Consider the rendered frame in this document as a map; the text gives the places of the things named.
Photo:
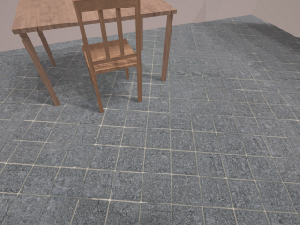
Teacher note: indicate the chair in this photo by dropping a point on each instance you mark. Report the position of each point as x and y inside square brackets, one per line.
[108, 56]

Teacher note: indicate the table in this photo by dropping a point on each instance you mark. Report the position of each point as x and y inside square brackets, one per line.
[42, 15]

